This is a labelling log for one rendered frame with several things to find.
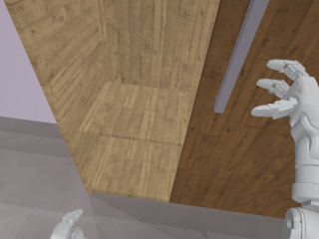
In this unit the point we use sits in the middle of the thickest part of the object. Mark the right robot hand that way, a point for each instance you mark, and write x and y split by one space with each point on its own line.
304 91

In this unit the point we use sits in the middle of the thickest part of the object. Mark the robot right forearm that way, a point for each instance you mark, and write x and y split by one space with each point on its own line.
305 131

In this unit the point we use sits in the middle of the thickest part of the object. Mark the right robot upper arm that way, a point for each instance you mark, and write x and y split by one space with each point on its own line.
300 223

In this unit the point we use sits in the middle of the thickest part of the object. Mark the left robot hand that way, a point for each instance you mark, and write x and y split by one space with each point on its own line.
63 229

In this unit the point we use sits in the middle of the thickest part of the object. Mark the handle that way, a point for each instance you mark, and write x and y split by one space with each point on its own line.
244 40

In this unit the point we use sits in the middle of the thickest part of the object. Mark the wardrobe door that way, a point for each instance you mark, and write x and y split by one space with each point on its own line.
234 161

